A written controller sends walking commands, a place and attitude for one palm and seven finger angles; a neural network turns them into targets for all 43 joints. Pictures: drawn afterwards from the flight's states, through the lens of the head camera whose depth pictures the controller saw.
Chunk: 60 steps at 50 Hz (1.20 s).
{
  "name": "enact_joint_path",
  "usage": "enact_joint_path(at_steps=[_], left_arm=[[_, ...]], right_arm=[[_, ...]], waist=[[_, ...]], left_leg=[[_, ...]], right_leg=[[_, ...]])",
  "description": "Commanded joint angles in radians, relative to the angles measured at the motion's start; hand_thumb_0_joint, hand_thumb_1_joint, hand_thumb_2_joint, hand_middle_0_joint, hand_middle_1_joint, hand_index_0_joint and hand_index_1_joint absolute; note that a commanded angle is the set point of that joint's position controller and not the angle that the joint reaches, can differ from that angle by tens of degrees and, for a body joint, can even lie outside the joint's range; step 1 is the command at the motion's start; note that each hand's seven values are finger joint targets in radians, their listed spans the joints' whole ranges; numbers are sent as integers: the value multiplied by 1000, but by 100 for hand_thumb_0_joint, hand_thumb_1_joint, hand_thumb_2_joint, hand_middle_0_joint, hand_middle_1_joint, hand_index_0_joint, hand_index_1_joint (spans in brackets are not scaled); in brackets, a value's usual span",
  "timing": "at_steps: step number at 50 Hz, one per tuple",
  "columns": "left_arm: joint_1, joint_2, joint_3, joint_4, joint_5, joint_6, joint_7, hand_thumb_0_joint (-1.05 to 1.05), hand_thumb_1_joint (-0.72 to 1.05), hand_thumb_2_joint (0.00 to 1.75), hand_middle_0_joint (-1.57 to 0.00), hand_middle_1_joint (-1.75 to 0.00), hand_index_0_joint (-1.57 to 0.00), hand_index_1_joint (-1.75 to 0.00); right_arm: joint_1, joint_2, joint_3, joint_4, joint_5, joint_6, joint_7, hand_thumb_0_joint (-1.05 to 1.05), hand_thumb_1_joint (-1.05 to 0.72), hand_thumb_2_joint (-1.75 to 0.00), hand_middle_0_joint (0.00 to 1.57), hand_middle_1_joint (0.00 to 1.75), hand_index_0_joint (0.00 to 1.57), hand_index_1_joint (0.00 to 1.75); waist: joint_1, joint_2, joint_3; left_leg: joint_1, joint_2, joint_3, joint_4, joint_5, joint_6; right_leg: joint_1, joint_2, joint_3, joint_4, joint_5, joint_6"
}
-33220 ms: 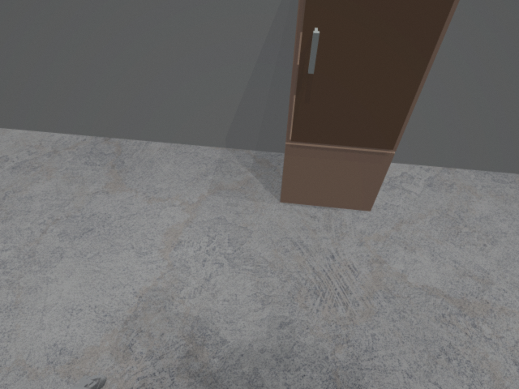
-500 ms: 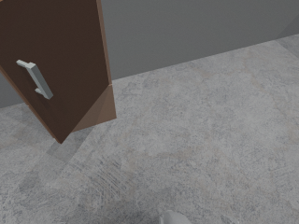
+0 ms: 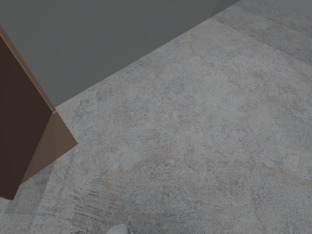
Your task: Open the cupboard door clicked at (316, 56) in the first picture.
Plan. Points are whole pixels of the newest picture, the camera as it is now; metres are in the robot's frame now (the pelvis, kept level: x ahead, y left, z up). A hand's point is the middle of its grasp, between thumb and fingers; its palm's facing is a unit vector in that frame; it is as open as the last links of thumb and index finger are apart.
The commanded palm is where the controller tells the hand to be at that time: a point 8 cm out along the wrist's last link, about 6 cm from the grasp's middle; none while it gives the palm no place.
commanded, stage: walk to a spot facing it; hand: left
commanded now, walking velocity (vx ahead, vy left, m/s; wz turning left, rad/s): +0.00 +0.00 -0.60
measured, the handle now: out of the picture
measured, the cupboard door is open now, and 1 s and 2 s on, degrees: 42 42 42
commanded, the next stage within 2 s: turn to face it in 1.42 s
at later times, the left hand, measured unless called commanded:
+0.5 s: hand (128, 186) +0.27 +0.10 -0.16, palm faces -0.31 -0.92 -0.25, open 7.4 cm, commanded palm none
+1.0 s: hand (149, 146) +0.42 +0.05 -0.17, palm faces -0.47 -0.86 -0.18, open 7.4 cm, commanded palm none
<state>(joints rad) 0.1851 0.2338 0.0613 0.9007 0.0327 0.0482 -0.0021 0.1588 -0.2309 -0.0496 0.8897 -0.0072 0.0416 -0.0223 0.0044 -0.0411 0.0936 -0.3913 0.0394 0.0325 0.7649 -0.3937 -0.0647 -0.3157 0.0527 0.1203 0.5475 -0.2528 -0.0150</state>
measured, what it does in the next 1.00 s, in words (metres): walks ahead, turning right: left foot, then right foot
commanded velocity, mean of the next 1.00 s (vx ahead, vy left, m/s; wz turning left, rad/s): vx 0.33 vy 0.00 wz -0.48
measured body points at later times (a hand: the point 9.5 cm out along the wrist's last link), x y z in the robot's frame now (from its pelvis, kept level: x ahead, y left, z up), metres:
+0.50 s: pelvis +0.08 -0.05 -0.01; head +0.12 -0.08 +0.43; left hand +0.28 +0.15 -0.14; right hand -0.03 -0.29 -0.17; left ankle +0.04 +0.12 -0.67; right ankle +0.07 -0.15 -0.73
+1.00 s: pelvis +0.28 -0.11 +0.01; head +0.32 -0.11 +0.45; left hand +0.44 +0.09 -0.15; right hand +0.22 -0.34 -0.13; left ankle +0.35 +0.00 -0.73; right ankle +0.18 -0.19 -0.64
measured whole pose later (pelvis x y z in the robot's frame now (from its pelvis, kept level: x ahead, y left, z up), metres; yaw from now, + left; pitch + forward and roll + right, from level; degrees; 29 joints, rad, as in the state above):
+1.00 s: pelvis +0.28 -0.11 +0.01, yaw -32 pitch +1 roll +0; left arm 0.24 0.24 0.09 1.00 0.04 0.00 -0.04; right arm 0.24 -0.15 -0.02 0.93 -0.04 -0.08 -0.02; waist 0.02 -0.05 0.05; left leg -0.24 0.09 0.15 0.47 -0.25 -0.02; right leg -0.51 -0.04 -0.03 1.19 -0.33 -0.01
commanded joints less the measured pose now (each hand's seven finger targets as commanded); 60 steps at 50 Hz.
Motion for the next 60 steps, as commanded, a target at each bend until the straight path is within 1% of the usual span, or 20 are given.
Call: enact_joint_path(at_steps=[1,2,3,4,8,15,19,20,21,23,27,36,39,40,41,42,46,50,57,60], left_arm=[[-43,143,44,-92,-19,-12,7,0,90,90,-20,-30,-20,-30],[-14,82,30,-111,-32,-10,-5,0,90,90,-20,-30,-20,-30],[-68,114,35,-123,-19,-11,-12,0,90,90,-20,-30,-20,-30],[-71,125,41,-138,-15,-20,-23,0,90,90,-20,-30,-20,-30],[-68,75,42,-95,0,-19,-58,0,90,90,-20,-30,-20,-30],[-186,32,15,-113,-6,-41,-73,0,90,90,-20,-30,-20,-30],[-29,72,31,-56,-3,-50,-68,0,90,90,-20,-30,-20,-30],[138,147,53,0,1,-60,-56,0,90,90,-20,-30,-20,-30],[307,296,93,43,2,-71,-34,0,90,90,-20,-30,-20,-30],[234,274,85,28,-23,-70,-6,0,90,90,-20,-30,-20,-30],[34,149,44,-24,-10,-90,-1,0,90,90,-20,-30,-20,-30],[112,169,52,36,-9,-110,-13,0,90,90,-20,-30,-20,-30],[82,142,52,42,-14,-106,-7,0,90,90,-20,-30,-20,-30],[78,105,46,32,-20,-105,-12,0,90,90,-20,-30,-20,-30],[139,40,31,23,-31,-104,-23,0,90,90,-20,-30,-20,-30],[81,59,28,-1,-21,-111,-21,0,90,90,-20,-30,-20,-30],[1,33,33,5,1,-93,-43,0,90,90,-20,-30,-20,-30],[17,-12,15,4,-2,-65,-57,0,90,90,-20,-30,-20,-30],[-87,9,15,-18,0,-64,-60,0,90,90,-20,-30,-20,-30],[200,105,44,74,5,-85,-43,0,90,90,-20,-30,-20,-30]], right_arm=[[166,-141,-28,-16,-1,-49,-17,0,-90,-90,20,30,20,30],[180,-247,-47,-26,-20,-57,-20,0,-90,-90,20,30,20,30],[195,-272,-50,-32,-27,-54,-26,0,-90,-90,20,30,20,30],[152,-252,-41,-60,-28,-57,-26,0,-90,-90,20,30,20,30],[123,-156,-16,-43,-31,-78,-21,0,-90,-90,20,30,20,30],[270,-168,-31,26,-34,-86,-5,0,-90,-90,20,30,20,30],[212,-178,-33,15,-29,-81,7,0,-90,-90,20,30,20,30],[161,-151,-27,-7,-15,-84,16,0,-90,-90,20,30,20,30],[62,-63,-1,-77,3,-87,28,0,-90,-90,20,30,20,30],[-6,-120,-16,-93,-2,-84,22,0,-90,-90,20,30,20,30],[47,-86,-23,-22,-21,-59,31,0,-90,-90,20,30,20,30],[-48,-51,-18,-61,-12,-94,41,0,-90,-90,20,30,20,30],[86,-90,-27,-14,-15,-113,25,0,-90,-90,20,30,20,30],[230,-162,-43,31,-23,-120,11,0,-90,-90,20,30,20,30],[363,-277,-68,56,-45,-124,3,0,-90,-90,20,30,20,30],[394,-264,-58,57,-40,-110,-4,0,-90,-90,20,30,20,30],[194,-104,-16,23,-34,-124,-2,0,-90,-90,20,30,20,30],[208,-108,-15,57,-26,-133,-4,0,-90,-90,20,30,20,30],[236,-130,-25,92,-34,-106,13,0,-90,-90,20,30,20,30],[198,-115,-13,88,-22,-101,20,0,-90,-90,20,30,20,30]], waist=[[-63,65,-150],[-60,381,-148],[-79,329,-123],[-49,193,-92],[-15,239,-66],[-82,242,-87],[14,173,-107],[103,21,-170],[187,-349,-206],[135,-192,-95],[3,-110,-10],[23,-65,-56],[-53,-10,-95],[-116,122,-165],[-141,417,-278],[-155,346,-259],[-44,185,-4],[-14,225,-101],[-24,154,-23],[126,9,-142]], left_leg=[[318,94,-113,-402,103,42],[372,366,-431,-540,38,140],[289,476,-507,-573,33,223],[219,472,-465,-572,-18,249],[289,270,-132,-533,131,151],[377,300,52,-468,323,152],[197,272,153,-254,275,97],[-10,214,231,-25,266,56],[-352,44,259,333,-237,-1],[-469,112,-19,505,-126,17],[-206,125,-3,327,50,-11],[-102,35,38,-88,148,-1],[208,15,39,-291,209,20],[432,108,-75,-340,143,60],[625,409,-454,-437,39,168],[587,493,-584,-518,-8,239],[239,361,-251,-561,148,180],[300,276,38,-529,398,150],[229,297,118,-520,240,144],[65,197,222,-82,422,78]], right_leg=[[-155,-108,169,-13,36,-52],[-309,38,-9,240,-274,17],[-310,-8,-46,449,-365,33],[-291,-66,-40,524,-310,40],[-350,-91,-121,570,-116,55],[-234,-98,-235,218,-136,39],[133,-35,-291,-29,-58,-12],[420,-114,-161,-92,-117,-67],[604,-428,363,-240,-139,-195],[468,-454,395,-323,-151,-257],[70,-314,145,-362,-70,-182],[207,-268,120,-281,126,-176],[86,-208,81,-112,187,-126],[-47,-131,11,97,155,-84],[-265,9,-150,458,-236,-22],[-350,-13,-73,664,-322,-29],[-385,-152,-76,747,-74,-5],[-296,-155,-151,486,-9,14],[-93,-108,-256,132,48,-6],[362,-96,-205,-2,-21,-76]])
